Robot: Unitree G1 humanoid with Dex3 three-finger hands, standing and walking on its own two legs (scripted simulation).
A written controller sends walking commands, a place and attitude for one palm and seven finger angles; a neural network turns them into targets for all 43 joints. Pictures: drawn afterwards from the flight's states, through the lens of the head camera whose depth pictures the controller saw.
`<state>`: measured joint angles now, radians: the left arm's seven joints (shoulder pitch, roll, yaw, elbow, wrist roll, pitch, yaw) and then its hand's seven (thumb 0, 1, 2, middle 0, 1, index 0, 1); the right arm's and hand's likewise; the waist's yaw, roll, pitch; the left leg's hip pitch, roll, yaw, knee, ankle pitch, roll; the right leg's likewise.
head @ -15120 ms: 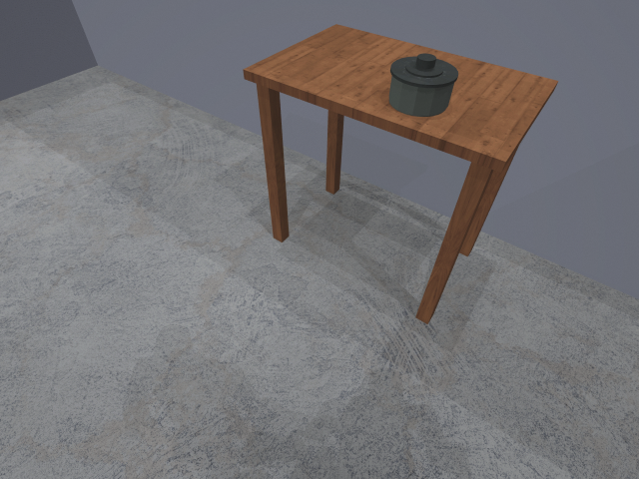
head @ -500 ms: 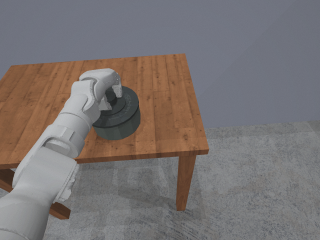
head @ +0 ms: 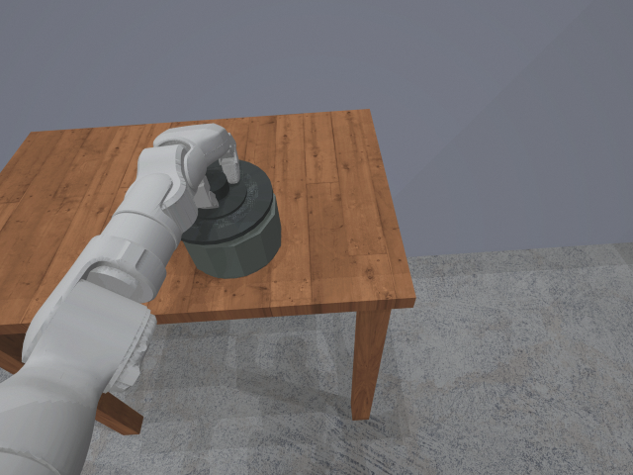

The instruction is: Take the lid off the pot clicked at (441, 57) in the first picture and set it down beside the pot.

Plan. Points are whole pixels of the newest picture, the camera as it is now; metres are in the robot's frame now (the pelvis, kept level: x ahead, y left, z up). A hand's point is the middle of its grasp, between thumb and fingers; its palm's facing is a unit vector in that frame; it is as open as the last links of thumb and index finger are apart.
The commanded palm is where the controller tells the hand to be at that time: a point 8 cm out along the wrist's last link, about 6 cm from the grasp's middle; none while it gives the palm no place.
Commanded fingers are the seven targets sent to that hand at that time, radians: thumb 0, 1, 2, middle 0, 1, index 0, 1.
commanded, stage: lift the lid straight up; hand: left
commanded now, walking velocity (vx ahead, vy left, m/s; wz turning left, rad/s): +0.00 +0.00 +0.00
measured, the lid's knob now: (211, 185) +0.49 +0.14 +0.11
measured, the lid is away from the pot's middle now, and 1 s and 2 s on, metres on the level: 0.01 0.02 0.05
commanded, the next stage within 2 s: move the lid sideways beside the pot in 1.62 s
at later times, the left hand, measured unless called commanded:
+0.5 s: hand (194, 160) +0.46 +0.15 +0.17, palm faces -0.34 -0.05 -0.94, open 7.5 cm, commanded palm +0.46 +0.15 +0.24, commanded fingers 0.00 0.72 0.86 -0.83 -1.08 -0.83 -1.08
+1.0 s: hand (186, 129) +0.47 +0.14 +0.21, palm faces -0.30 -0.06 -0.95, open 7.5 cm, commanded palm +0.46 +0.15 +0.28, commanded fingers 0.00 0.72 0.86 -0.83 -1.08 -0.83 -1.08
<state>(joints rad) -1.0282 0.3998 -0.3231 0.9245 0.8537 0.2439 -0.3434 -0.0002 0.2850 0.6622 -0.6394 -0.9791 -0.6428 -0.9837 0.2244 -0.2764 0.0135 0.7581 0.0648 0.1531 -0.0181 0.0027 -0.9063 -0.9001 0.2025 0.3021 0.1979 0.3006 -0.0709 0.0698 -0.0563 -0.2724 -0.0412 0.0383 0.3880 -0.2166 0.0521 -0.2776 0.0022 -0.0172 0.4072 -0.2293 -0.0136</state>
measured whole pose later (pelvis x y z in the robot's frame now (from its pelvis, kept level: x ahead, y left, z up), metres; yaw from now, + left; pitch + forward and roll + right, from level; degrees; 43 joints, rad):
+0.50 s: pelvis +0.00 +0.00 +0.00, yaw +0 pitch +5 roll +0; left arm -1.14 0.43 -0.33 0.93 0.86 0.26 -0.43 0.00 0.28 0.66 -0.64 -0.98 -0.65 -0.98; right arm 0.22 -0.28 0.02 0.75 0.06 0.13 -0.03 0.00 -0.91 -0.90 0.20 0.30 0.20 0.30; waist -0.07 0.06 -0.05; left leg -0.27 -0.05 0.03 0.37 -0.20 0.05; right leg -0.27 0.00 -0.02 0.40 -0.22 -0.01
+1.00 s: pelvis +0.00 +0.01 +0.00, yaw +1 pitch +6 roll +0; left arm -1.23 0.44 -0.33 0.93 0.87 0.31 -0.49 0.01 0.28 0.66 -0.64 -0.98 -0.65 -0.98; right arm 0.24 -0.29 0.02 0.76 0.05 0.12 -0.01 0.00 -0.91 -0.90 0.20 0.30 0.20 0.30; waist -0.07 0.07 -0.06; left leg -0.26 -0.06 0.03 0.36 -0.20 0.06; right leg -0.27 -0.01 -0.03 0.39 -0.22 0.00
